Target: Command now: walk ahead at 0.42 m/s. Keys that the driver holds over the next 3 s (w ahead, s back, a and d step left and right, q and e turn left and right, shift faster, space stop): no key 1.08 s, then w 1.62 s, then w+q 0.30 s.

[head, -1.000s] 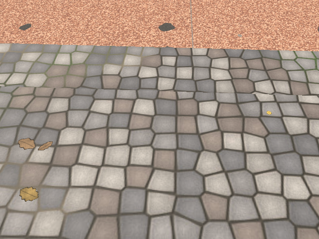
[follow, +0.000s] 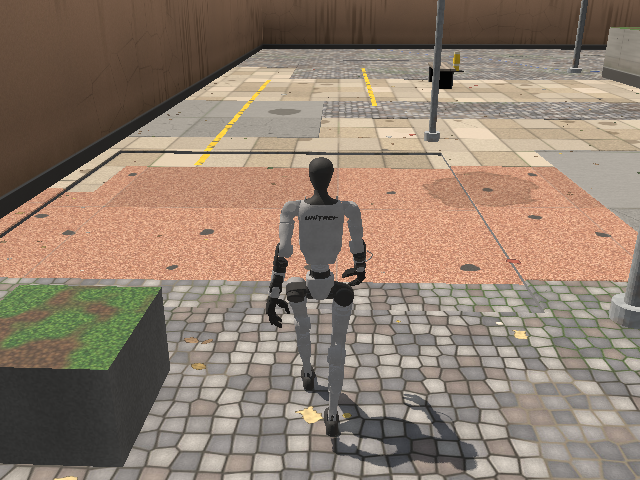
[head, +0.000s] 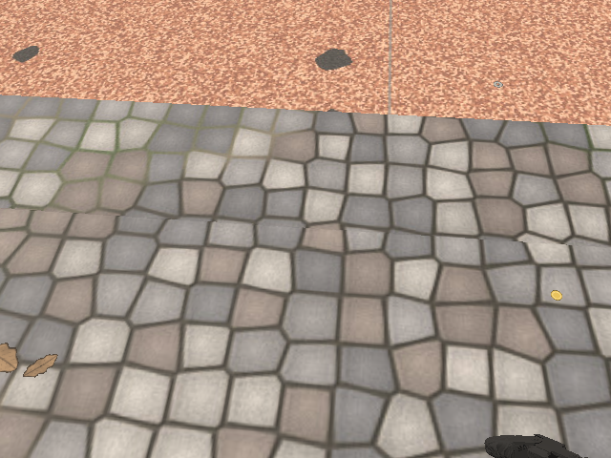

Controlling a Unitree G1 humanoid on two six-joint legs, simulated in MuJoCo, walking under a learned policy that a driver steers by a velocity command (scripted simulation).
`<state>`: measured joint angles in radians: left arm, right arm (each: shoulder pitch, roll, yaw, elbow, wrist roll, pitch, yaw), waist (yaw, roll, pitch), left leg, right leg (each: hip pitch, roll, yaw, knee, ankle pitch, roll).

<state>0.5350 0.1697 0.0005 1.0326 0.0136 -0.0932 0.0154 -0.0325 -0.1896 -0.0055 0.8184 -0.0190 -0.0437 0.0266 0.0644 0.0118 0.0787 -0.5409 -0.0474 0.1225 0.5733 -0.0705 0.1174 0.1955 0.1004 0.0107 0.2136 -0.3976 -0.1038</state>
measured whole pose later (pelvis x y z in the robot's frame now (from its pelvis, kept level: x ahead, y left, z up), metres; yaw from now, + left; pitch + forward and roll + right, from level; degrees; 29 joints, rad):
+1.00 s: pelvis +0.17 -0.04 +0.02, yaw +1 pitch -2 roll +0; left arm 0.30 0.12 -0.02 1.15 0.01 -0.02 0.05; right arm 0.31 -0.13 0.02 1.15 -0.01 -0.01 -0.05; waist 0.00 0.01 0.04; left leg -0.10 -0.03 0.05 0.39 -0.26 0.04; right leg -0.16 0.04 -0.05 0.40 -0.21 -0.05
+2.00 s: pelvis +0.50 -0.02 +0.00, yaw +1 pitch +0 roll -1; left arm 0.16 0.20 0.06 0.99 0.02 -0.07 -0.01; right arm 0.40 -0.16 -0.04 1.07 -0.01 -0.09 0.00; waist -0.02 0.02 0.07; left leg -0.29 0.00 0.00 1.23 -0.33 0.10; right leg -0.33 0.08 -0.14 0.51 -0.19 -0.12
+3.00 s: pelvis +1.05 +0.01 -0.01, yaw +7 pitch +1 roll +3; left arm -0.04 0.20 0.04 0.85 0.02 -0.06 -0.03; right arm 0.49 -0.18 -0.05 1.04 -0.03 -0.09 -0.02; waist -0.12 -0.04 0.05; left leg 0.07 -0.10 -0.03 0.36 -0.45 0.05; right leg -0.48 -0.06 0.02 0.46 0.05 -0.02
